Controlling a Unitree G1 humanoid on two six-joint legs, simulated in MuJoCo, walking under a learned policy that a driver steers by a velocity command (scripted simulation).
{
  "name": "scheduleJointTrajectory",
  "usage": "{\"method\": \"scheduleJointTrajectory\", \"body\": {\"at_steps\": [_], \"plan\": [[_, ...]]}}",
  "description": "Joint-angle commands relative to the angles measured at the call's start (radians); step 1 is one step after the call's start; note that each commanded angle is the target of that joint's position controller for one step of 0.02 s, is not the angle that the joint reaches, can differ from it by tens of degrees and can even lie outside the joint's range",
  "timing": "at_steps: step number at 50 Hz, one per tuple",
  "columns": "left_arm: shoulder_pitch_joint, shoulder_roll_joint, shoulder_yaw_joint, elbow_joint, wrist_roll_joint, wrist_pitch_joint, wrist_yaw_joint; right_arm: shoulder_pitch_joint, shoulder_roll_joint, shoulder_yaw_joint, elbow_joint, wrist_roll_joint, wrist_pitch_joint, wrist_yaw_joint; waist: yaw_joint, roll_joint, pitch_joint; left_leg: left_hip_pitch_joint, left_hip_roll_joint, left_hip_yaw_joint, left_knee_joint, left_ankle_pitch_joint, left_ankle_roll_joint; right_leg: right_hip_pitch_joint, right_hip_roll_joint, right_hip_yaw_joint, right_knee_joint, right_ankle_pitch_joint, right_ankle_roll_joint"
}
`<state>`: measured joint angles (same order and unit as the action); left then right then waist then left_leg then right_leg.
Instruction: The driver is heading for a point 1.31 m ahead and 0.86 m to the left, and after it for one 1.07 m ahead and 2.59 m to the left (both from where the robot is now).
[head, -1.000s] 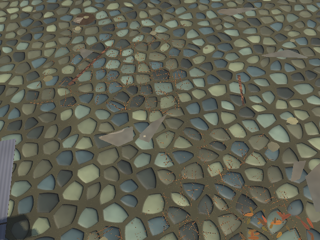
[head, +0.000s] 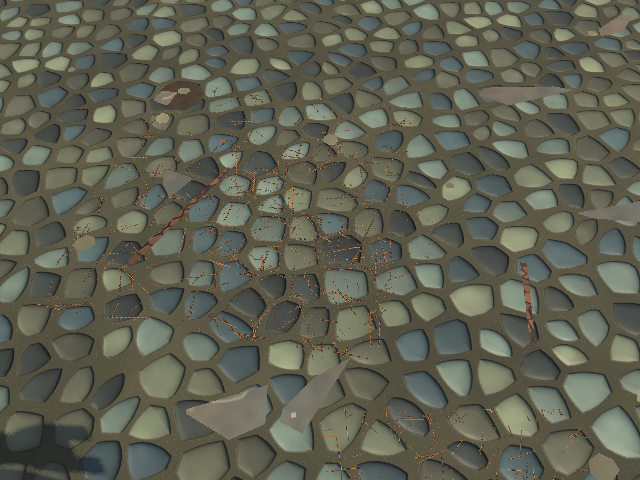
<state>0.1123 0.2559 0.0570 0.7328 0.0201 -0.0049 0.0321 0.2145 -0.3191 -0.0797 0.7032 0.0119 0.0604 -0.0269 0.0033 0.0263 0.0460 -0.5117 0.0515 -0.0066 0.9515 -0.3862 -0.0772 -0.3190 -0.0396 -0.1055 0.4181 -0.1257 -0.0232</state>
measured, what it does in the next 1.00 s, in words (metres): steps on the spot, turning left: left foot, then right foot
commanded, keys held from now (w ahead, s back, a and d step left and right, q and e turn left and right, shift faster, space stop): q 1.00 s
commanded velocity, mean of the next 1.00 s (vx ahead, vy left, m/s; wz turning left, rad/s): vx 0.01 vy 0.00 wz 0.58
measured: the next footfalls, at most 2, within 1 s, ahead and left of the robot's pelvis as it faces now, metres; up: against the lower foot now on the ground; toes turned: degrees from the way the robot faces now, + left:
left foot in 0.12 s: +0.05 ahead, +0.14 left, +0.00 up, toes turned +7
right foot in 0.60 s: +0.10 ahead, -0.08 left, +0.00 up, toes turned +27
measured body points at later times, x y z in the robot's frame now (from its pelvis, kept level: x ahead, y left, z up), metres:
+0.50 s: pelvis +0.01 +0.04 +0.00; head +0.04 +0.06 +0.45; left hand +0.08 +0.35 -0.11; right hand +0.24 -0.20 -0.07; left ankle +0.01 +0.13 -0.74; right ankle +0.07 -0.11 -0.70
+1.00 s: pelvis +0.00 +0.03 +0.00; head +0.03 +0.06 +0.45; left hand -0.05 +0.35 -0.11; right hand +0.29 -0.10 -0.09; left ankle -0.07 +0.14 -0.72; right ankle +0.06 -0.10 -0.74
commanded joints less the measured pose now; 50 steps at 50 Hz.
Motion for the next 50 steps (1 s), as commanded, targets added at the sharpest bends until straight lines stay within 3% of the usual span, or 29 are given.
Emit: {"method": "scheduleJointTrajectory", "body": {"at_steps": [1,4,5,6,7,8,9,10,11,12,14,19,25,27,29,30,31,32,33,34,35,36,39,42,44,47,50], "plan": [[-0.047,0.183,0.050,-0.057,-0.009,-0.006,0.003,0.031,-0.058,-0.009,-0.078,-0.001,-0.006,0.019,-0.005,-0.175,-0.158,0.115,0.013,0.024,-0.108,0.032,0.024,0.105,-0.272,0.154,-0.136,0.174,-0.218],[-0.052,0.205,0.057,-0.041,-0.033,0.001,-0.002,0.054,-0.073,-0.018,-0.084,-0.001,-0.001,0.035,-0.032,-0.170,-0.151,0.206,-0.008,0.062,-0.291,0.094,0.074,0.114,-0.280,0.127,-0.075,0.131,-0.169],[-0.046,0.197,0.056,-0.031,-0.042,0.005,-0.002,0.086,-0.076,-0.024,-0.071,-0.004,-0.001,0.037,-0.048,-0.155,-0.151,0.275,-0.032,0.078,-0.385,0.153,0.101,0.089,-0.260,0.098,-0.024,0.078,-0.130],[-0.001,0.164,0.051,-0.007,-0.043,0.009,-0.004,0.114,-0.103,-0.036,-0.063,-0.010,-0.002,0.033,-0.048,-0.089,-0.132,0.349,-0.035,0.032,-0.484,0.232,0.137,0.021,-0.215,0.045,0.077,-0.027,-0.059],[0.037,0.103,0.036,-0.014,-0.010,0.012,-0.012,0.123,-0.214,-0.063,-0.080,-0.013,-0.004,0.014,-0.010,0.200,-0.106,0.458,0.188,-0.288,-0.587,0.511,0.229,-0.196,-0.087,-0.074,0.365,-0.295,0.054],[-0.042,0.115,0.038,-0.068,0.006,0.008,-0.003,0.092,-0.282,-0.068,-0.120,-0.037,-0.017,0.015,-0.038,0.305,-0.082,0.405,0.352,-0.526,-0.635,0.595,0.411,-0.387,0.044,0.023,0.579,-0.542,0.098],[-0.109,0.152,0.050,-0.076,-0.004,0.008,0.004,0.094,-0.235,-0.058,-0.121,-0.056,-0.040,0.022,-0.076,0.190,-0.111,0.367,0.313,-0.491,-0.660,0.484,0.418,-0.384,0.030,0.136,0.700,-0.509,0.080],[-0.091,0.157,0.057,-0.067,-0.019,0.012,0.008,0.045,-0.210,-0.050,-0.120,-0.047,-0.056,0.021,-0.038,0.151,-0.094,0.354,0.255,-0.412,-0.653,0.418,0.358,-0.388,0.015,0.164,0.723,-0.410,0.062],[-0.052,0.156,0.062,-0.037,-0.015,0.018,0.017,-0.012,-0.176,-0.042,-0.129,-0.025,-0.060,0.017,-0.009,0.104,-0.097,0.355,0.207,-0.358,-0.640,0.369,0.303,-0.383,0.004,0.175,0.714,-0.335,0.061],[-0.034,0.163,0.065,-0.026,-0.007,0.021,0.022,-0.043,-0.152,-0.032,-0.137,-0.010,-0.059,0.011,0.002,0.117,-0.101,0.344,0.187,-0.330,-0.632,0.406,0.284,-0.365,0.007,0.174,0.717,-0.286,0.069],[-0.012,0.151,0.065,-0.021,-0.011,0.014,0.016,-0.041,-0.131,-0.021,-0.146,-0.012,-0.055,0.001,0.013,0.113,-0.135,0.342,0.153,-0.301,-0.619,0.479,0.283,-0.312,0.030,0.170,0.735,-0.227,0.084],[-0.060,0.117,0.047,-0.036,-0.021,0.001,0.005,0.001,-0.154,-0.033,-0.150,-0.006,-0.043,-0.015,-0.020,0.117,-0.138,0.412,0.134,-0.348,-0.593,0.429,0.291,-0.284,0.051,0.189,0.480,-0.193,0.108],[-0.051,0.135,0.047,-0.037,-0.033,-0.016,-0.020,-0.023,-0.172,-0.043,-0.173,-0.005,-0.027,-0.003,-0.028,0.144,-0.131,0.348,0.122,-0.473,-0.574,0.415,0.307,-0.124,0.085,0.200,0.278,-0.249,0.094],[-0.032,0.140,0.049,-0.036,-0.035,-0.025,-0.028,-0.040,-0.170,-0.044,-0.179,0.002,-0.022,0.000,-0.019,0.147,-0.140,0.363,0.110,-0.515,-0.553,0.459,0.298,-0.076,0.091,0.202,0.190,-0.239,0.081],[0.026,0.142,0.054,-0.020,-0.033,-0.032,-0.035,-0.076,-0.162,-0.043,-0.187,0.018,-0.016,-0.003,0.023,0.133,-0.149,0.333,0.066,-0.511,-0.509,0.445,0.254,0.050,0.086,0.181,-0.019,-0.091,0.056],[0.057,0.173,0.065,-0.012,-0.025,-0.032,-0.033,-0.065,-0.140,-0.037,-0.189,0.019,-0.015,-0.006,0.025,0.096,-0.163,0.258,0.024,-0.478,-0.462,0.326,0.208,0.165,0.013,0.217,-0.078,0.012,0.028],[0.063,0.236,0.076,-0.023,-0.009,-0.024,-0.026,-0.009,-0.082,-0.023,-0.186,0.005,-0.016,-0.003,-0.013,-0.113,-0.185,0.120,-0.086,-0.337,-0.259,0.004,0.147,0.282,-0.196,0.398,-0.099,0.131,-0.054],[0.044,0.275,0.081,-0.020,0.021,-0.020,-0.028,-0.017,-0.122,-0.037,-0.215,0.012,-0.025,-0.005,-0.027,-0.326,-0.115,-0.068,-0.201,-0.175,-0.073,-0.268,0.090,0.225,-0.346,0.613,-0.128,0.284,-0.224],[-0.004,0.219,0.067,-0.049,0.015,-0.023,-0.025,0.013,-0.200,-0.062,-0.189,-0.005,-0.030,-0.004,-0.030,-0.225,-0.104,-0.081,-0.125,-0.180,0.127,-0.235,0.050,0.193,-0.374,0.578,-0.125,0.280,-0.269],[-0.053,0.168,0.052,-0.062,0.006,-0.022,-0.018,0.026,-0.216,-0.073,-0.162,0.002,-0.026,-0.001,-0.045,-0.173,-0.091,-0.075,-0.113,-0.168,0.197,-0.166,0.034,0.170,-0.306,0.469,-0.110,0.243,-0.225],[-0.080,0.150,0.046,-0.071,-0.006,-0.017,-0.012,0.044,-0.187,-0.071,-0.139,0.003,-0.014,-0.003,-0.052,-0.149,-0.078,-0.083,-0.107,-0.154,0.241,-0.110,0.014,0.172,-0.240,0.384,-0.100,0.188,-0.182],[-0.084,0.139,0.041,-0.072,-0.019,-0.015,-0.006,0.043,-0.163,-0.064,-0.138,0.002,-0.006,-0.002,-0.038,-0.154,-0.061,-0.115,-0.101,-0.144,0.283,-0.064,-0.004,0.184,-0.221,0.342,-0.096,0.198,-0.176],[-0.025,0.155,0.041,-0.063,-0.009,0.002,0.008,-0.024,-0.106,-0.042,-0.172,0.017,-0.005,0.007,0.007,-0.173,-0.057,-0.137,-0.073,-0.068,0.203,-0.007,-0.030,0.234,-0.194,0.245,-0.107,0.241,-0.192],[0.014,0.191,0.053,-0.056,-0.007,0.013,0.009,-0.071,-0.085,-0.028,-0.201,0.009,-0.009,0.015,0.043,-0.189,-0.090,-0.105,-0.027,-0.038,0.050,-0.016,-0.039,0.309,-0.233,0.221,-0.098,0.277,-0.210],[0.000,0.219,0.062,-0.060,-0.013,0.018,0.000,-0.074,-0.073,-0.018,-0.211,0.004,-0.009,0.023,0.045,-0.198,-0.101,-0.016,-0.011,-0.001,-0.055,-0.022,-0.027,0.278,-0.246,0.183,-0.096,0.296,-0.207],[-0.004,0.241,0.070,-0.057,-0.027,0.018,-0.014,-0.052,-0.091,-0.024,-0.212,0.008,-0.004,0.032,0.036,-0.212,-0.105,0.087,-0.021,0.047,-0.187,-0.002,0.001,0.247,-0.264,0.150,-0.075,0.309,-0.194],[-0.022,0.239,0.070,-0.048,-0.057,0.012,-0.021,0.019,-0.093,-0.035,-0.194,0.008,0.003,0.041,-0.020,-0.191,-0.109,0.239,-0.049,0.082,-0.445,0.158,0.068,0.208,-0.257,0.104,0.026,0.251,-0.128]]}}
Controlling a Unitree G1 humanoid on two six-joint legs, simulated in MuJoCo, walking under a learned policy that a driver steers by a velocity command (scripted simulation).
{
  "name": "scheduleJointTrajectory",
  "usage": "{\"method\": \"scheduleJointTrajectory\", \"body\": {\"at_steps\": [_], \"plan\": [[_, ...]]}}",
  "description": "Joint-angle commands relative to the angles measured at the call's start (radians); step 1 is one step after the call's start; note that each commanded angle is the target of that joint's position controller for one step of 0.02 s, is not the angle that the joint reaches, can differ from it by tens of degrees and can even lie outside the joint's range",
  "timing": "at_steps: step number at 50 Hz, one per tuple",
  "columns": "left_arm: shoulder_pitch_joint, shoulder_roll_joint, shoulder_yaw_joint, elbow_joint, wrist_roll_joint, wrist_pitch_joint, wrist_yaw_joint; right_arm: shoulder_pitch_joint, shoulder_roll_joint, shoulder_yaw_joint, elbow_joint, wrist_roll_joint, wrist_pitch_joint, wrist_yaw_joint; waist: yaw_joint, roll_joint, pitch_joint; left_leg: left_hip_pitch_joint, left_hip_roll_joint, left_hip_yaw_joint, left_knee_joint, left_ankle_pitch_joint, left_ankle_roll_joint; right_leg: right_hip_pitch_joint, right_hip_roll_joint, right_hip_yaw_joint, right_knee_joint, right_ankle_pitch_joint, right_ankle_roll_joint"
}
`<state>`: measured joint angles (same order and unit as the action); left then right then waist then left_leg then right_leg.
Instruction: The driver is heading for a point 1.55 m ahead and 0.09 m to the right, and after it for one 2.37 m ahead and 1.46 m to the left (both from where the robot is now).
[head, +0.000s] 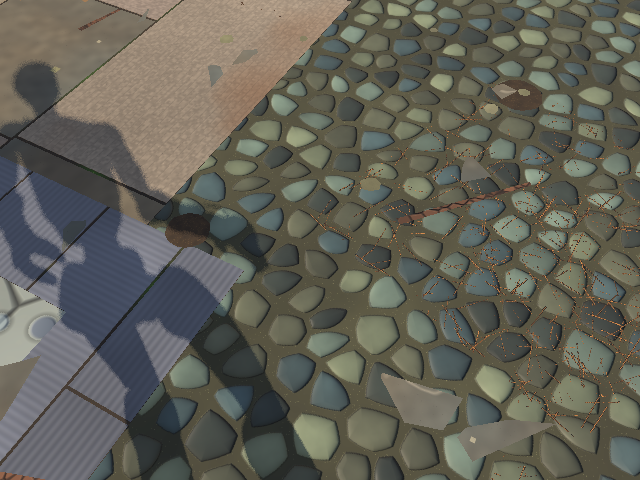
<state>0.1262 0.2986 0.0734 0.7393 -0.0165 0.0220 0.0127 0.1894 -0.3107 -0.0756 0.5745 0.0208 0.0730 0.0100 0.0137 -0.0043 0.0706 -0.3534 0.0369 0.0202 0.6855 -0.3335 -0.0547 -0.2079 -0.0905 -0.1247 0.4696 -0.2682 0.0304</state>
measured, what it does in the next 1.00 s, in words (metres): walks ahead: left foot, then right foot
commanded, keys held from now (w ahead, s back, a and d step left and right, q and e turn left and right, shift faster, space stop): q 0.02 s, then no key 0.60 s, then w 0.38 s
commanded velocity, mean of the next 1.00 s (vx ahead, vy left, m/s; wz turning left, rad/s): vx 0.10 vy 0.00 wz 0.15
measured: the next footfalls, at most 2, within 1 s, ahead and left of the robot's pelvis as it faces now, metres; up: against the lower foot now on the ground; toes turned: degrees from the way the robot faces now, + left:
left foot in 0.04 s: +0.04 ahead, +0.13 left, +0.00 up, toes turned +3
right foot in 0.44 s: +0.06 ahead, -0.11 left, +0.00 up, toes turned +7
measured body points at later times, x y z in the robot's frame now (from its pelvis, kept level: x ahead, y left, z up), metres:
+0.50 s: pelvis +0.01 +0.03 +0.00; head +0.03 +0.03 +0.45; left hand +0.10 +0.32 -0.11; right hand +0.20 -0.19 -0.10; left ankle +0.00 +0.12 -0.74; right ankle +0.02 -0.11 -0.74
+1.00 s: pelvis +0.09 +0.04 +0.00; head +0.11 +0.06 +0.45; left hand +0.19 +0.32 -0.12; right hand +0.15 -0.23 -0.12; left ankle +0.01 +0.12 -0.74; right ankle +0.06 -0.10 -0.66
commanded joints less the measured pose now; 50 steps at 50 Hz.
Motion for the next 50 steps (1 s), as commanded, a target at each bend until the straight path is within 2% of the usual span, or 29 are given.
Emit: {"method": "scheduleJointTrajectory", "body": {"at_steps": [1,2,3,4,5,6,8,10,14,18,21,22,23,24,25,26,31,32,34,36,40,42,43,44,45,46,47,48,50], "plan": [[0.013,0.160,0.044,-0.033,-0.020,-0.019,-0.005,0.085,-0.128,-0.052,-0.051,-0.004,-0.011,-0.003,-0.041,-0.100,-0.147,0.204,-0.048,0.026,-0.273,0.219,0.081,0.023,-0.169,0.072,0.071,0.299,-0.120],[0.046,0.099,0.025,-0.038,0.019,-0.022,-0.009,0.116,-0.222,-0.077,-0.059,-0.003,-0.016,-0.018,-0.027,0.142,-0.169,0.390,0.130,-0.236,-0.322,0.545,0.150,-0.195,-0.072,-0.019,0.323,0.001,-0.023],[-0.005,0.066,0.007,-0.090,0.052,-0.025,-0.005,0.096,-0.286,-0.076,-0.094,-0.030,-0.031,-0.020,-0.026,0.330,-0.174,0.401,0.366,-0.528,-0.295,0.803,0.356,-0.435,0.063,0.019,0.555,-0.422,0.042],[-0.069,0.126,0.025,-0.095,0.029,-0.023,0.005,0.126,-0.227,-0.062,-0.084,-0.052,-0.056,-0.009,-0.100,0.213,-0.237,0.343,0.370,-0.505,-0.327,0.710,0.422,-0.426,0.052,0.147,0.705,-0.424,0.042],[-0.069,0.143,0.033,-0.089,0.007,-0.017,0.008,0.084,-0.194,-0.046,-0.067,-0.051,-0.071,-0.007,-0.067,0.175,-0.187,0.300,0.304,-0.402,-0.334,0.606,0.367,-0.427,0.030,0.165,0.734,-0.346,0.028],[-0.043,0.140,0.036,-0.065,0.007,-0.011,0.013,0.025,-0.167,-0.040,-0.061,-0.035,-0.076,-0.011,-0.039,0.137,-0.159,0.273,0.239,-0.333,-0.337,0.501,0.305,-0.420,0.017,0.173,0.704,-0.264,0.023],[-0.010,0.143,0.039,-0.041,0.019,-0.002,0.016,-0.039,-0.128,-0.016,-0.061,-0.021,-0.077,-0.021,-0.008,0.144,-0.145,0.215,0.187,-0.261,-0.341,0.550,0.268,-0.357,0.027,0.161,0.695,-0.141,0.037],[0.024,0.122,0.033,-0.025,0.013,-0.001,0.011,-0.052,-0.104,-0.004,-0.056,-0.032,-0.079,-0.027,0.004,0.140,-0.164,0.207,0.166,-0.225,-0.350,0.553,0.270,-0.302,0.037,0.155,0.660,-0.073,0.051],[-0.010,0.084,0.012,-0.033,0.015,0.000,0.009,-0.049,-0.099,0.000,-0.029,-0.035,-0.077,-0.029,-0.021,0.144,-0.135,0.220,0.156,-0.232,-0.358,0.419,0.271,-0.238,0.025,0.160,0.400,-0.064,0.058],[-0.013,0.094,0.008,-0.036,0.012,-0.003,0.006,-0.045,-0.106,0.001,0.005,-0.036,-0.072,-0.016,-0.040,0.147,-0.099,0.171,0.165,-0.285,-0.355,0.304,0.290,-0.143,0.037,0.146,0.233,-0.118,0.046],[0.040,0.068,-0.002,-0.014,0.020,-0.017,0.001,-0.074,-0.068,0.019,0.032,-0.023,-0.074,-0.010,0.008,0.110,-0.098,0.130,0.132,-0.285,-0.321,0.276,0.247,0.001,0.048,0.133,-0.037,0.077,0.019],[0.053,0.082,-0.004,-0.011,0.034,-0.023,0.000,-0.044,-0.050,0.026,0.049,-0.027,-0.080,-0.009,0.008,0.072,-0.115,0.103,0.104,-0.274,-0.310,0.252,0.203,0.088,0.022,0.171,-0.091,0.226,0.004],[0.065,0.137,0.004,-0.017,0.039,-0.027,0.004,-0.009,-0.042,0.029,0.057,-0.046,-0.089,-0.007,-0.023,-0.010,-0.143,0.074,0.048,-0.229,-0.265,0.177,0.155,0.155,-0.054,0.239,-0.066,0.419,-0.025],[0.034,0.172,0.015,0.001,0.024,-0.027,0.003,0.031,-0.045,0.023,0.062,-0.047,-0.093,-0.003,-0.073,-0.119,-0.141,0.098,-0.016,-0.157,-0.283,0.123,0.119,0.092,-0.052,0.226,-0.019,0.315,-0.070],[0.015,0.116,0.004,-0.010,0.018,-0.030,-0.004,-0.021,-0.066,0.023,0.071,-0.051,-0.091,-0.005,-0.029,-0.095,-0.127,0.144,-0.029,-0.138,-0.263,0.115,0.095,0.030,-0.028,0.219,-0.039,0.188,-0.076],[0.012,0.091,-0.005,-0.006,0.025,-0.034,-0.006,-0.057,-0.070,0.018,0.067,-0.045,-0.086,-0.009,-0.017,-0.082,-0.112,0.151,-0.029,-0.135,-0.248,0.125,0.095,0.005,-0.018,0.211,-0.050,0.139,-0.060],[0.034,0.079,-0.017,0.016,0.027,-0.051,-0.001,-0.044,-0.042,0.019,0.089,-0.038,-0.065,-0.019,-0.010,-0.041,-0.092,0.147,-0.018,-0.147,-0.246,0.205,0.111,0.001,0.006,0.185,-0.034,0.144,-0.033],[0.047,0.079,-0.019,0.023,0.025,-0.049,0.002,-0.029,-0.038,0.019,0.101,-0.037,-0.064,-0.021,-0.007,-0.031,-0.109,0.148,-0.030,-0.135,-0.244,0.116,0.113,0.007,0.016,0.177,-0.035,0.050,-0.039],[0.065,0.097,-0.014,0.028,0.014,-0.044,0.008,-0.013,-0.048,0.011,0.110,-0.027,-0.063,-0.025,-0.005,-0.027,-0.059,0.076,-0.059,-0.116,-0.220,-0.197,0.129,-0.041,0.028,0.187,-0.037,-0.255,-0.075],[0.080,0.099,-0.016,0.022,0.007,-0.053,0.014,-0.002,-0.040,0.011,0.107,-0.016,-0.082,-0.024,-0.001,-0.036,0.028,-0.027,-0.056,-0.118,-0.194,-0.326,0.145,-0.085,-0.006,0.256,-0.075,-0.436,-0.123],[0.141,0.157,0.001,0.035,-0.006,-0.080,0.009,-0.008,0.000,0.014,0.096,0.001,-0.147,-0.005,-0.007,-0.160,0.045,-0.097,-0.065,-0.011,-0.027,-0.107,0.132,-0.010,-0.205,0.551,-0.224,-0.469,-0.252],[0.089,0.143,-0.004,0.015,-0.012,-0.076,-0.001,0.046,-0.013,0.007,0.117,0.003,-0.160,0.002,-0.046,-0.148,0.036,0.061,-0.055,-0.014,-0.149,-0.071,0.156,-0.087,-0.172,0.484,-0.193,-0.311,-0.228],[0.019,0.116,-0.012,-0.013,-0.013,-0.076,-0.005,0.127,-0.033,-0.002,0.151,0.002,-0.163,0.005,-0.092,-0.115,0.020,0.179,-0.047,-0.046,-0.219,-0.038,0.169,-0.143,-0.104,0.375,-0.120,-0.178,-0.181],[-0.029,0.069,-0.026,-0.046,-0.009,-0.086,-0.008,0.216,-0.092,-0.021,0.182,-0.001,-0.168,0.005,-0.115,0.019,-0.006,0.316,0.035,-0.227,-0.301,-0.027,0.209,-0.249,0.013,0.219,0.097,-0.009,-0.111],[-0.051,0.064,-0.028,-0.081,0.000,-0.111,-0.005,0.318,-0.192,-0.053,0.202,-0.001,-0.167,0.012,-0.144,0.241,-0.050,0.518,0.198,-0.517,-0.395,0.116,0.298,-0.446,0.121,0.093,0.393,0.006,-0.046],[-0.047,0.098,-0.018,-0.083,-0.003,-0.124,-0.003,0.346,-0.158,-0.041,0.197,-0.013,-0.170,0.014,-0.148,0.234,-0.057,0.601,0.298,-0.658,-0.419,0.277,0.373,-0.616,0.123,0.162,0.600,-0.270,-0.037],[-0.016,0.105,-0.013,-0.075,-0.021,-0.129,-0.010,0.329,-0.118,-0.027,0.195,-0.020,-0.173,0.012,-0.113,0.133,-0.043,0.627,0.310,-0.608,-0.394,0.328,0.374,-0.696,0.080,0.202,0.710,-0.284,-0.059],[-0.014,0.080,-0.020,-0.070,-0.029,-0.128,-0.018,0.318,-0.093,-0.019,0.189,-0.022,-0.173,0.010,-0.100,0.080,-0.043,0.641,0.290,-0.527,-0.395,0.339,0.354,-0.747,0.049,0.200,0.746,-0.223,-0.079],[-0.062,0.058,-0.022,-0.084,-0.015,-0.126,-0.037,0.296,-0.048,0.001,0.200,-0.016,-0.159,0.007,-0.085,0.059,-0.005,0.598,0.243,-0.382,-0.440,0.424,0.294,-0.771,-0.008,0.172,0.680,-0.105,-0.090]]}}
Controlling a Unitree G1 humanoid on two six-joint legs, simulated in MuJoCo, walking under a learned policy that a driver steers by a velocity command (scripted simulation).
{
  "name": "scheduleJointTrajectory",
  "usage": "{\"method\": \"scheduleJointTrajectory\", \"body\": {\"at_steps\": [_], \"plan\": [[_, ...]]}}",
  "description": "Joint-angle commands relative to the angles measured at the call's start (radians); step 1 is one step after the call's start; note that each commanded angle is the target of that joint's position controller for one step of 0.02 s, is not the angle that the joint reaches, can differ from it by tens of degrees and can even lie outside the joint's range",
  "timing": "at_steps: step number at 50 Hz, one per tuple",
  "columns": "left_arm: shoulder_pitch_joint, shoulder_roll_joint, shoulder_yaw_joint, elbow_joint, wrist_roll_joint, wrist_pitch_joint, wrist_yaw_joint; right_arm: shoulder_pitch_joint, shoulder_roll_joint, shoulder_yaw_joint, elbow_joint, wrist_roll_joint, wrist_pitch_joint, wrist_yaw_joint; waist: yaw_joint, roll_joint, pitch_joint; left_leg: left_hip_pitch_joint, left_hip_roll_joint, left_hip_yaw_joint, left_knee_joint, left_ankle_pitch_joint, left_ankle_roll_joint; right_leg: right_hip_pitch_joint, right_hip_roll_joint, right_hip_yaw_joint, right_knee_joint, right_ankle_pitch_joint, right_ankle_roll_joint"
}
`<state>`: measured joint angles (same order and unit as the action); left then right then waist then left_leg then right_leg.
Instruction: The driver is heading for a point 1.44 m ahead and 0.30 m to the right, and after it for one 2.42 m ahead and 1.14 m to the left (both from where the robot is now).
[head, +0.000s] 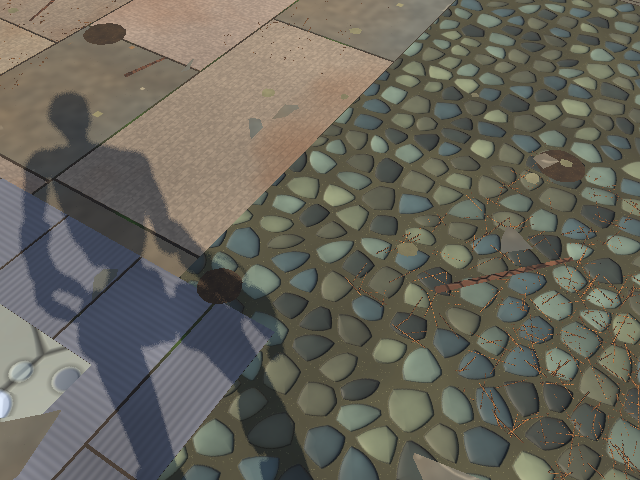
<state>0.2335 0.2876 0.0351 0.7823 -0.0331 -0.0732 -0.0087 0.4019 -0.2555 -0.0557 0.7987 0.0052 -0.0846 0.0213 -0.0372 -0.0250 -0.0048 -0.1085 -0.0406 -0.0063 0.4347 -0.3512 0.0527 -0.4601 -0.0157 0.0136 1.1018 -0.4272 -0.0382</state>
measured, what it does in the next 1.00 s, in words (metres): walks ahead: right foot, then left foot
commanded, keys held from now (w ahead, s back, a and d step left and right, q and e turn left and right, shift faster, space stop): w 0.96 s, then w+e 0.04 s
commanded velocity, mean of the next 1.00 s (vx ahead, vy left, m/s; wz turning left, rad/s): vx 0.47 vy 0.00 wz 0.00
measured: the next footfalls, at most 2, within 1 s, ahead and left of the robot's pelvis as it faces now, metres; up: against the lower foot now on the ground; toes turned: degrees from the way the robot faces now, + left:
right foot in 0.28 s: +0.33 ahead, -0.14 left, +0.00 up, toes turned -1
left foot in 0.84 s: +0.62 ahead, +0.09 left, +0.00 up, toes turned +1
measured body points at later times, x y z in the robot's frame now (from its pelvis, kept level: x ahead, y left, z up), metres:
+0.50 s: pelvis +0.25 -0.07 +0.00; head +0.27 -0.07 +0.45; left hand +0.33 +0.21 -0.11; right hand +0.37 -0.34 -0.11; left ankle +0.28 +0.10 -0.66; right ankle +0.29 -0.14 -0.74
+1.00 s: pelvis +0.53 +0.00 +0.00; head +0.56 +0.01 +0.45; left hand +0.61 +0.28 -0.13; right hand +0.66 -0.27 -0.10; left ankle +0.58 +0.09 -0.74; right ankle +0.48 -0.15 -0.65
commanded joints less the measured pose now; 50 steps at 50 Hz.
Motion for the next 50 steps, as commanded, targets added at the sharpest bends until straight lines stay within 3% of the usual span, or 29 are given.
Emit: {"method": "scheduleJointTrajectory", "body": {"at_steps": [1,5,7,10,12,13,14,15,16,17,18,19,20,22,24,27,32,36,39,40,41,42,43,44,45,46,47,48,50], "plan": [[-0.178,0.051,0.011,-0.134,0.004,-0.029,-0.027,0.079,-0.089,-0.012,-0.022,0.000,0.008,-0.007,-0.028,0.102,0.072,0.309,0.290,-0.302,-0.216,0.462,0.167,-0.479,-0.088,0.011,0.000,0.099,-0.012],[-0.286,-0.015,-0.018,-0.180,0.018,-0.030,-0.055,0.037,-0.137,-0.016,-0.033,0.007,0.018,-0.035,-0.034,0.095,0.098,0.065,0.199,-0.125,-0.301,0.436,0.140,-0.228,-0.039,-0.070,-0.346,0.351,0.043],[-0.323,0.013,-0.011,-0.196,0.012,-0.029,-0.053,0.068,-0.176,-0.025,-0.017,0.008,0.011,-0.039,-0.041,0.126,0.106,0.021,0.218,-0.119,-0.339,0.390,0.135,-0.110,-0.009,-0.075,-0.464,0.436,0.045],[-0.321,0.072,0.009,-0.207,0.005,-0.027,-0.047,0.067,-0.184,-0.031,0.003,0.020,0.007,-0.037,-0.008,0.137,0.117,0.101,0.269,-0.112,-0.302,0.489,0.108,-0.071,-0.001,-0.041,-0.552,0.450,0.002],[-0.231,0.111,0.030,-0.190,0.011,-0.024,-0.037,0.053,-0.202,-0.039,0.008,0.014,0.015,-0.036,0.052,0.156,0.035,0.168,0.270,-0.083,-0.156,0.812,0.077,0.049,0.036,-0.062,-0.556,0.400,-0.040],[-0.099,0.141,0.050,-0.152,0.011,-0.018,-0.028,0.046,-0.197,-0.037,0.008,0.008,0.025,-0.038,0.121,0.151,-0.051,0.147,0.239,-0.053,0.010,0.945,0.056,0.217,0.064,-0.086,-0.560,0.386,-0.069],[0.061,0.170,0.066,-0.110,0.011,-0.010,-0.015,0.043,-0.183,-0.030,-0.002,-0.002,0.029,-0.042,0.192,0.135,-0.146,0.004,0.203,-0.037,0.226,0.874,0.027,0.466,0.016,-0.041,-0.530,0.387,-0.100],[0.188,0.267,0.085,-0.090,0.040,-0.006,-0.007,0.146,-0.069,0.002,-0.031,-0.015,0.022,-0.037,0.160,-0.106,-0.316,-0.342,0.071,-0.009,0.647,0.365,-0.029,0.842,-0.260,0.368,-0.550,0.243,-0.230],[0.206,0.221,0.070,-0.075,0.034,-0.008,-0.018,0.191,-0.039,0.017,-0.008,0.005,0.001,-0.029,0.142,-0.257,-0.441,-0.494,-0.034,-0.132,0.869,-0.203,-0.042,0.896,-0.379,0.794,-0.788,0.002,-0.306],[0.117,0.163,0.053,-0.081,0.022,-0.009,-0.017,0.077,-0.142,-0.013,-0.031,0.039,-0.011,-0.022,0.139,-0.160,-0.239,-0.608,0.034,-0.149,0.945,-0.162,-0.031,0.743,-0.346,0.719,-0.850,-0.130,-0.256],[0.049,0.134,0.045,-0.086,0.020,-0.009,-0.016,-0.026,-0.164,-0.015,-0.061,0.048,-0.018,-0.020,0.118,-0.077,-0.104,-0.616,0.086,-0.106,0.913,-0.072,-0.016,0.572,-0.313,0.562,-0.865,-0.088,-0.222],[-0.005,0.118,0.040,-0.086,0.031,-0.014,-0.019,-0.070,-0.151,-0.014,-0.070,0.034,-0.019,-0.025,0.079,-0.005,-0.028,-0.579,0.130,-0.085,0.852,0.003,-0.015,0.415,-0.273,0.450,-0.890,0.033,-0.208],[-0.041,0.093,0.034,-0.089,0.045,-0.022,-0.023,-0.061,-0.145,-0.020,-0.063,0.017,-0.010,-0.030,0.040,-0.022,-0.012,-0.513,0.166,-0.093,0.796,0.054,-0.013,0.318,-0.228,0.365,-0.910,0.126,-0.193],[-0.062,0.081,0.034,-0.078,0.045,-0.036,-0.027,-0.010,-0.108,-0.015,-0.041,0.012,0.013,-0.033,0.002,-0.055,-0.015,-0.436,0.186,-0.089,0.753,0.095,-0.024,0.224,-0.193,0.280,-0.962,0.190,-0.206],[-0.046,0.094,0.037,-0.055,0.037,-0.048,-0.026,-0.040,-0.101,-0.013,-0.050,0.004,0.027,-0.038,-0.003,-0.044,0.017,-0.465,0.197,-0.079,0.691,0.135,-0.043,0.183,-0.187,0.221,-0.998,0.232,-0.220],[0.007,0.124,0.043,-0.027,0.034,-0.046,-0.012,-0.163,-0.100,-0.011,-0.089,-0.008,0.020,-0.040,0.029,-0.014,0.055,-0.568,0.207,-0.076,0.526,0.293,-0.072,0.229,-0.181,0.171,-1.019,0.296,-0.221],[0.103,0.159,0.047,0.013,0.018,-0.026,0.002,-0.337,-0.066,0.007,-0.130,0.002,-0.005,-0.020,0.105,0.000,0.073,-0.533,0.159,-0.024,0.222,0.484,-0.078,0.311,-0.157,0.083,-1.004,0.358,-0.177],[0.177,0.165,0.047,0.053,0.015,-0.001,0.003,-0.446,-0.070,0.012,-0.175,0.012,-0.015,0.007,0.142,-0.009,0.092,-0.564,0.131,-0.015,0.110,0.422,-0.058,0.453,-0.205,0.093,-0.939,0.403,-0.175],[0.177,0.180,0.054,0.066,0.012,0.017,0.010,-0.433,-0.097,0.005,-0.188,0.013,-0.022,0.023,0.110,-0.041,0.066,-0.510,0.105,-0.008,0.058,0.300,-0.017,0.543,-0.243,0.110,-0.859,0.543,-0.150],[0.162,0.190,0.056,0.064,0.013,0.022,0.011,-0.384,-0.117,-0.003,-0.178,0.012,-0.024,0.023,0.076,-0.057,0.033,-0.426,0.080,0.012,0.044,0.264,0.001,0.552,-0.236,0.100,-0.798,0.685,-0.138],[0.140,0.189,0.053,0.061,0.014,0.027,0.013,-0.267,-0.149,-0.022,-0.144,0.010,-0.025,0.019,0.006,-0.051,-0.043,-0.253,0.049,0.042,0.008,0.279,0.031,0.530,-0.196,0.061,-0.656,0.841,-0.115],[0.137,0.155,0.038,0.046,0.025,0.026,0.015,-0.096,-0.207,-0.046,-0.099,0.003,-0.024,0.009,-0.066,-0.029,-0.176,0.030,0.101,-0.005,0.046,0.314,0.077,0.404,-0.146,0.021,-0.439,0.801,-0.082],[0.221,0.058,0.006,0.010,0.032,0.007,0.009,0.036,-0.311,-0.072,-0.080,-0.018,-0.017,0.002,-0.065,0.160,-0.345,0.465,0.364,-0.410,0.062,0.227,0.222,-0.011,-0.010,-0.047,-0.047,0.463,-0.005],[0.223,0.049,-0.001,0.025,0.026,-0.014,0.006,0.073,-0.254,-0.059,-0.064,-0.002,-0.011,0.002,-0.075,0.273,-0.414,0.551,0.448,-0.708,-0.080,0.130,0.278,-0.204,0.074,0.063,0.138,-0.131,0.012],[0.144,0.146,0.025,0.002,-0.001,-0.030,-0.002,0.017,-0.194,-0.036,-0.070,0.003,-0.008,0.001,-0.080,0.199,-0.275,0.453,0.415,-0.601,-0.110,0.070,0.232,-0.301,0.010,0.112,0.212,-0.108,-0.003],[0.069,0.150,0.025,-0.021,-0.012,-0.037,-0.004,-0.057,-0.171,-0.028,-0.083,0.002,-0.004,-0.002,-0.054,0.145,-0.160,0.308,0.376,-0.461,-0.130,0.120,0.203,-0.310,-0.043,0.073,0.189,-0.022,-0.010],[0.032,0.138,0.025,-0.029,0.004,-0.037,-0.003,-0.116,-0.148,-0.020,-0.085,-0.003,-0.005,0.002,-0.025,0.086,-0.075,0.169,0.333,-0.371,-0.170,0.197,0.191,-0.286,-0.077,0.054,0.120,0.050,-0.004],[0.039,0.132,0.032,-0.024,0.016,-0.027,-0.001,-0.155,-0.120,-0.012,-0.090,-0.010,-0.010,0.004,0.010,0.097,-0.042,0.077,0.298,-0.307,-0.206,0.255,0.178,-0.229,-0.109,0.060,0.062,0.103,0.001],[0.095,0.087,0.025,0.001,0.012,0.001,-0.002,-0.185,-0.116,-0.014,-0.083,-0.011,-0.023,0.006,0.048,0.118,-0.026,-0.020,0.275,-0.217,-0.267,0.313,0.181,-0.151,-0.121,0.055,0.033,0.156,0.023]]}}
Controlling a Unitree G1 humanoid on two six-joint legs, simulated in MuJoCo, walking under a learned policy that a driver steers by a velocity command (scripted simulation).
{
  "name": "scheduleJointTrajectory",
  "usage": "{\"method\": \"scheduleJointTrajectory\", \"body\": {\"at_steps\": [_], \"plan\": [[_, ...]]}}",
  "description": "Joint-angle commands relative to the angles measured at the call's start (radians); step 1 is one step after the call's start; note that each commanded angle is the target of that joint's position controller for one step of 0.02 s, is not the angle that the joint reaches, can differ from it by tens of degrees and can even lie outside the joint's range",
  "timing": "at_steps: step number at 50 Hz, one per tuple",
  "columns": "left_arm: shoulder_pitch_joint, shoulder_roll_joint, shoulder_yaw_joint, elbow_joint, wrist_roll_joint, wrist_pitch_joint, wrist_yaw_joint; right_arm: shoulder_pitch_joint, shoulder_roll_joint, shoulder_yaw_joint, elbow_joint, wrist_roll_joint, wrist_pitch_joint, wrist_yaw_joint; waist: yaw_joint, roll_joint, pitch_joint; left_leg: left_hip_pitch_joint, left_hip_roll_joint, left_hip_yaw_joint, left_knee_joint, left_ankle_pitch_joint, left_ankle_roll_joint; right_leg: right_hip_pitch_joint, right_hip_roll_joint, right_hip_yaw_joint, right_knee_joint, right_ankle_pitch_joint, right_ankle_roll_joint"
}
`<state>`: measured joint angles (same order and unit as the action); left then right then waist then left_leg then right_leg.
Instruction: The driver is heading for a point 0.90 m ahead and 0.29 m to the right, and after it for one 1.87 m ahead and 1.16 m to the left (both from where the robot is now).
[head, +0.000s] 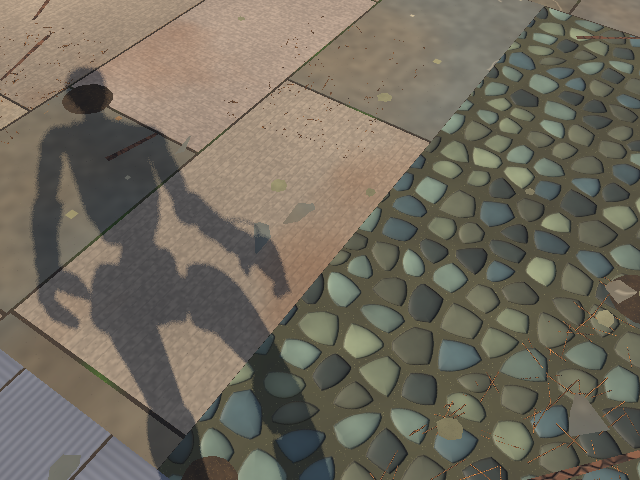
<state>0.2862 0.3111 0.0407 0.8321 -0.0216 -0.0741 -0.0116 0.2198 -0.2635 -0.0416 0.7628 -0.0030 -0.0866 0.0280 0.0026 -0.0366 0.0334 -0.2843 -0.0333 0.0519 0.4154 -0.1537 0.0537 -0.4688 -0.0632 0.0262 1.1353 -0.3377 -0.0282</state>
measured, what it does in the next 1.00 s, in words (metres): walks ahead, turning right: right foot, then left foot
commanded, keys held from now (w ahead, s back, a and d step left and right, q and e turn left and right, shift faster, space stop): w+e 0.74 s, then w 0.26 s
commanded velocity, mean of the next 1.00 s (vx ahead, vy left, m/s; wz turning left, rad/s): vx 0.50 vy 0.00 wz -0.42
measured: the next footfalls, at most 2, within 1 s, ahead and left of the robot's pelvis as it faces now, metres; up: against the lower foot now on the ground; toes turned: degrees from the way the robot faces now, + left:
right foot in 0.38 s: +0.36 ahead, -0.17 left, +0.00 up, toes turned -12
left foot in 0.86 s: +0.69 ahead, -0.07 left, +0.00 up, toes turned -29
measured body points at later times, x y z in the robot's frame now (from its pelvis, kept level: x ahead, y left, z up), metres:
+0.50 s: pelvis +0.28 -0.08 -0.01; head +0.31 -0.10 +0.44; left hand +0.47 +0.16 -0.11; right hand +0.31 -0.37 -0.13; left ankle +0.20 +0.09 -0.64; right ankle +0.32 -0.16 -0.74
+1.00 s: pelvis +0.57 -0.12 -0.01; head +0.59 -0.12 +0.44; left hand +0.76 +0.09 -0.12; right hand +0.57 -0.42 -0.10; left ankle +0.65 -0.05 -0.74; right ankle +0.42 -0.19 -0.65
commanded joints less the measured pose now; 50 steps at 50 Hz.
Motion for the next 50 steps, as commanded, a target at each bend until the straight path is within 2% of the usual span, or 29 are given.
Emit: {"method": "scheduleJointTrajectory", "body": {"at_steps": [1,4,8,13,16,17,18,19,20,21,22,23,24,26,28,31,34,37,39,41,42,43,44,45,46,47,48,49,50], "plan": [[0.043,0.051,0.017,-0.049,-0.001,0.013,0.003,-0.004,-0.117,-0.032,-0.036,-0.003,-0.029,-0.001,0.016,0.125,-0.049,0.129,0.267,-0.231,-0.269,0.152,0.184,-0.146,-0.076,0.045,-0.019,0.090,0.023],[-0.035,0.045,0.018,-0.077,0.001,0.022,0.009,0.020,-0.138,-0.041,-0.002,-0.013,-0.036,-0.012,0.001,0.101,-0.004,0.126,0.259,-0.123,-0.302,0.209,0.173,-0.210,-0.066,0.076,-0.150,0.226,0.044],[-0.152,0.020,0.010,-0.112,0.005,0.011,-0.010,0.033,-0.160,-0.043,0.019,-0.007,-0.032,-0.026,-0.041,0.092,0.022,0.147,0.234,0.003,-0.322,0.208,0.129,-0.163,-0.037,0.022,-0.403,0.438,0.032],[-0.268,0.020,0.008,-0.183,0.004,0.011,-0.038,0.096,-0.187,-0.055,0.067,0.013,-0.002,-0.035,-0.078,0.075,0.055,0.343,0.303,0.045,-0.262,0.265,0.106,-0.232,-0.025,-0.007,-0.525,0.375,-0.012],[-0.240,0.050,0.024,-0.210,0.005,0.015,-0.052,0.074,-0.219,-0.068,0.064,0.019,0.025,-0.047,-0.036,0.106,0.010,0.414,0.317,0.084,-0.111,0.615,0.072,-0.148,0.032,-0.080,-0.535,0.217,-0.059],[-0.165,0.076,0.040,-0.199,0.005,0.019,-0.052,0.064,-0.229,-0.071,0.058,0.018,0.035,-0.053,0.008,0.120,-0.045,0.410,0.306,0.102,0.010,0.773,0.057,-0.040,0.071,-0.111,-0.532,0.176,-0.081],[-0.018,0.119,0.068,-0.164,0.002,0.021,-0.045,0.051,-0.224,-0.068,0.050,0.018,0.045,-0.059,0.090,0.102,-0.124,0.347,0.267,0.136,0.211,0.822,0.028,0.162,0.120,-0.128,-0.580,0.208,-0.113],[0.151,0.200,0.103,-0.129,-0.002,0.030,-0.027,0.071,-0.192,-0.052,0.029,0.002,0.041,-0.065,0.155,0.006,-0.228,0.117,0.222,0.141,0.509,0.575,-0.013,0.474,0.031,0.049,-0.595,0.226,-0.172],[0.142,0.301,0.118,-0.134,-0.011,0.027,-0.020,0.180,-0.043,-0.004,-0.019,-0.028,0.010,-0.043,0.039,-0.254,-0.320,-0.349,0.005,0.067,0.862,-0.351,-0.079,0.825,-0.219,0.611,-0.680,0.061,-0.365],[0.172,0.215,0.093,-0.158,-0.006,0.018,-0.020,0.088,-0.122,-0.014,-0.018,0.005,-0.031,-0.026,0.112,-0.137,-0.418,-0.470,-0.003,-0.147,0.972,-0.438,-0.063,0.889,-0.265,0.806,-0.817,-0.045,-0.384],[0.135,0.170,0.080,-0.155,0.005,0.010,-0.019,-0.009,-0.169,-0.027,-0.052,0.041,-0.053,-0.015,0.124,-0.089,-0.276,-0.545,0.047,-0.155,0.963,-0.344,-0.040,0.798,-0.239,0.660,-0.836,0.025,-0.331],[0.074,0.151,0.074,-0.165,0.004,0.005,-0.017,-0.038,-0.159,-0.021,-0.061,0.034,-0.065,-0.019,0.086,0.002,-0.190,-0.520,0.091,-0.146,0.884,-0.256,-0.030,0.654,-0.197,0.541,-0.835,0.123,-0.298],[0.008,0.122,0.065,-0.180,0.006,0.007,-0.016,-0.049,-0.161,-0.027,-0.057,0.008,-0.066,-0.027,0.046,0.040,-0.127,-0.461,0.121,-0.140,0.795,-0.208,-0.037,0.514,-0.161,0.450,-0.847,0.237,-0.277],[-0.047,0.097,0.056,-0.208,0.020,0.007,-0.010,-0.019,-0.162,-0.035,-0.059,-0.007,-0.043,-0.028,-0.008,0.003,-0.101,-0.351,0.143,-0.145,0.716,-0.162,-0.058,0.370,-0.118,0.379,-0.891,0.363,-0.276],[-0.040,0.112,0.061,-0.206,0.012,0.004,0.000,-0.010,-0.135,-0.031,-0.063,-0.014,-0.023,-0.030,-0.021,0.002,-0.081,-0.329,0.140,-0.122,0.635,-0.131,-0.091,0.292,-0.098,0.317,-0.911,0.443,-0.282],[0.000,0.142,0.070,-0.191,0.005,0.008,0.019,-0.113,-0.102,-0.019,-0.096,-0.017,-0.014,-0.033,0.009,-0.004,-0.042,-0.330,0.112,-0.106,0.424,0.046,-0.126,0.233,-0.049,0.246,-0.917,0.436,-0.248],[0.041,0.146,0.072,-0.175,0.000,0.019,0.029,-0.217,-0.082,-0.010,-0.123,-0.007,-0.022,-0.024,0.054,-0.033,-0.033,-0.250,0.062,-0.099,0.211,0.221,-0.129,0.205,-0.012,0.227,-0.897,0.337,-0.200],[0.085,0.145,0.073,-0.153,-0.007,0.027,0.031,-0.277,-0.103,-0.016,-0.148,0.007,-0.032,-0.012,0.075,-0.046,-0.028,-0.220,0.038,-0.121,0.120,0.238,-0.116,0.256,-0.039,0.297,-0.852,0.277,-0.185],[0.096,0.128,0.068,-0.143,-0.004,0.032,0.034,-0.266,-0.124,-0.024,-0.145,0.008,-0.041,-0.003,0.068,-0.059,-0.035,-0.215,0.044,-0.133,0.078,0.202,-0.092,0.337,-0.073,0.340,-0.799,0.266,-0.174],[0.091,0.124,0.068,-0.134,0.003,0.036,0.035,-0.220,-0.139,-0.033,-0.135,0.005,-0.050,0.000,0.043,-0.087,-0.036,-0.164,0.045,-0.117,0.059,0.129,-0.055,0.381,-0.096,0.367,-0.747,0.334,-0.161],[0.078,0.111,0.063,-0.135,0.005,0.038,0.033,-0.149,-0.150,-0.043,-0.116,0.001,-0.054,-0.004,0.003,-0.089,-0.062,-0.064,0.031,-0.091,0.017,0.121,-0.027,0.382,-0.068,0.354,-0.682,0.426,-0.144],[0.073,0.074,0.049,-0.143,0.011,0.036,0.028,-0.042,-0.182,-0.057,-0.098,-0.012,-0.059,-0.009,-0.048,-0.066,-0.156,0.124,0.088,-0.132,0.030,0.128,0.021,0.343,-0.017,0.310,-0.524,0.467,-0.115],[0.128,0.027,0.029,-0.158,0.028,0.031,0.028,0.103,-0.251,-0.074,-0.085,-0.024,-0.059,-0.013,-0.075,0.086,-0.307,0.423,0.266,-0.356,0.067,0.133,0.114,0.159,0.074,0.226,-0.233,0.241,-0.068],[0.249,0.000,0.018,-0.155,-0.006,0.020,0.026,0.188,-0.286,-0.090,-0.027,-0.010,-0.043,-0.001,-0.039,0.391,-0.365,0.635,0.423,-0.793,-0.070,-0.138,0.253,-0.166,0.180,0.142,0.046,-0.236,-0.006],[0.187,0.097,0.034,-0.141,-0.017,0.016,0.028,0.169,-0.192,-0.068,-0.040,0.019,-0.041,0.003,-0.070,0.243,-0.257,0.577,0.412,-0.823,-0.123,-0.358,0.223,-0.282,0.117,0.192,0.143,-0.217,-0.005],[0.064,0.130,0.043,-0.161,-0.013,0.015,0.027,0.112,-0.147,-0.054,-0.048,0.017,-0.034,-0.001,-0.085,0.147,-0.132,0.455,0.374,-0.674,-0.134,-0.332,0.184,-0.310,0.082,0.165,0.154,-0.125,-0.006],[-0.004,0.118,0.040,-0.177,0.000,0.014,0.026,0.065,-0.134,-0.044,-0.056,0.004,-0.028,-0.002,-0.069,0.086,-0.065,0.337,0.332,-0.563,-0.154,-0.214,0.169,-0.289,0.048,0.127,0.122,-0.062,-0.004],[-0.032,0.103,0.041,-0.188,0.013,0.009,0.022,0.038,-0.119,-0.038,-0.053,-0.002,-0.025,-0.003,-0.047,0.082,-0.026,0.259,0.299,-0.494,-0.176,-0.117,0.169,-0.269,0.014,0.111,0.060,-0.013,-0.002],[-0.024,0.086,0.040,-0.188,0.014,0.007,0.017,0.027,-0.107,-0.032,-0.051,-0.010,-0.026,-0.006,-0.024,0.110,-0.027,0.211,0.268,-0.438,-0.195,-0.044,0.159,-0.219,-0.012,0.098,0.015,0.016,0.000]]}}
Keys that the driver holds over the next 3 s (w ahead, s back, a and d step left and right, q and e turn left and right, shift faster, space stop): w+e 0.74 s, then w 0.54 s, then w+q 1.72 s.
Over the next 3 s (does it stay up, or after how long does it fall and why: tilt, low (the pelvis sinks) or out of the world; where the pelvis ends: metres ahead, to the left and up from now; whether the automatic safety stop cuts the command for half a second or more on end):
stays up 1.55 -0.29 -0.02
